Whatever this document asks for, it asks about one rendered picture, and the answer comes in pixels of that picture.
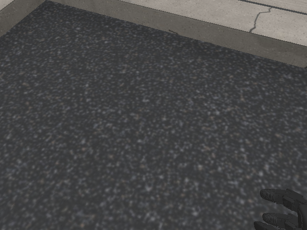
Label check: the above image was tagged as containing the right robot hand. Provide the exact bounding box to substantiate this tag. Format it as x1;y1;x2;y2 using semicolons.
253;188;307;230

